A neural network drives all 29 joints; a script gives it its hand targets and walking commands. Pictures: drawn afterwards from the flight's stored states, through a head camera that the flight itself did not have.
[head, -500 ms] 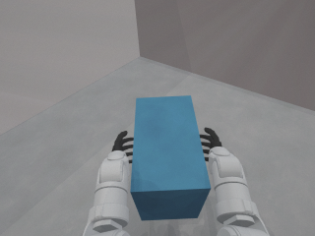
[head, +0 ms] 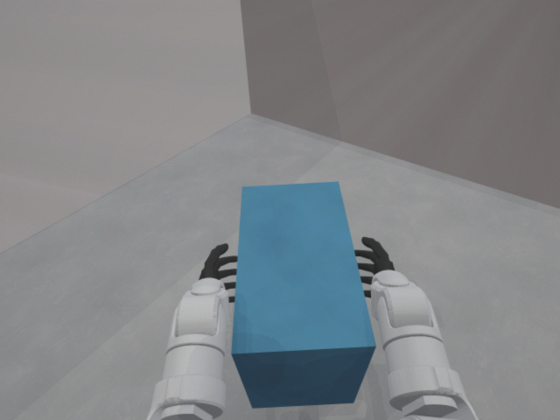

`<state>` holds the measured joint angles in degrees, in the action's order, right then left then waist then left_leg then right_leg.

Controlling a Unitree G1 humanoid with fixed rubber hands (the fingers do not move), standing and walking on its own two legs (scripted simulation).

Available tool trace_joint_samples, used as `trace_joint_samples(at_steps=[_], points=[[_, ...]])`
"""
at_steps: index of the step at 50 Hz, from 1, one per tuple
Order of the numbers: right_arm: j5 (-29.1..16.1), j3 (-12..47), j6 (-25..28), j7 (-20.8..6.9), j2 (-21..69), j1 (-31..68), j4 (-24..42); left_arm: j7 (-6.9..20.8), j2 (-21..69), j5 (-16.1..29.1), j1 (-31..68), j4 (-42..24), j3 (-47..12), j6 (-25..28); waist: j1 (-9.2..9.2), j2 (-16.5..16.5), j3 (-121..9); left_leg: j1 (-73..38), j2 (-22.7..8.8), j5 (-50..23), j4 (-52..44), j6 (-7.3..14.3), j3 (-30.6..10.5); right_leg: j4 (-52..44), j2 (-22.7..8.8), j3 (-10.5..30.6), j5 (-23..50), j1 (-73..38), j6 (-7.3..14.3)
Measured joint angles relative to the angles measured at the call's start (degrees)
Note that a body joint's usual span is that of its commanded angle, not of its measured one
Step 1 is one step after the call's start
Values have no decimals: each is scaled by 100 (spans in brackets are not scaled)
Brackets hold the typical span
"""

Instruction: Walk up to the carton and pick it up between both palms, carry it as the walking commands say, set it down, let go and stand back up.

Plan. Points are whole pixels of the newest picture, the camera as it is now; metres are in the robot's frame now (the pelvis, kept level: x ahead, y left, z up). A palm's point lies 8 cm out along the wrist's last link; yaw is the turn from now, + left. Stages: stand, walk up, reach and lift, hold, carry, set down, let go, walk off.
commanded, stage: reach and lift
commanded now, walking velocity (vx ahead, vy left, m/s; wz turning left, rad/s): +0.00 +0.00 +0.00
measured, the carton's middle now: (296, 292) +0.34 +0.00 -0.01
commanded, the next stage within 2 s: hold in 0.38 s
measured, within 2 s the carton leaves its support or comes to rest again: neither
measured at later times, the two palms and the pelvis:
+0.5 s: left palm (208, 301) +0.28 +0.13 +0.06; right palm (385, 291) +0.29 -0.13 +0.06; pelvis -0.02 +0.00 +0.00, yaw +0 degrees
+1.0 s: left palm (208, 298) +0.29 +0.13 +0.06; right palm (383, 289) +0.29 -0.13 +0.06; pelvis -0.01 +0.00 +0.00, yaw +0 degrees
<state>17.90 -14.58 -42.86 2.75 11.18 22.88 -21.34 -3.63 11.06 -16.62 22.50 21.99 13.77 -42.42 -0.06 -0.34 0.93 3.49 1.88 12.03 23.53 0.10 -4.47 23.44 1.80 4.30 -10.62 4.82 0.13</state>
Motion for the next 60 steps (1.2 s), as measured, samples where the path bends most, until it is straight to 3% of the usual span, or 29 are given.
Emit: trace_joint_samples(at_steps=[33,60], points=[[58,-208,-7,19,79,198,-204,95,46,-173,121,104,221,-46,1,30,70,121,19,0,256,-3,-6,248,3,-9,2,115,-7],[-97,179,-131,29,-37,-104,51,53,-66,-9,-182,-170,-168,-214,-1,18,-1,-12,13,-35,39,0,-14,43,-6,-5,28,-15,-6]])
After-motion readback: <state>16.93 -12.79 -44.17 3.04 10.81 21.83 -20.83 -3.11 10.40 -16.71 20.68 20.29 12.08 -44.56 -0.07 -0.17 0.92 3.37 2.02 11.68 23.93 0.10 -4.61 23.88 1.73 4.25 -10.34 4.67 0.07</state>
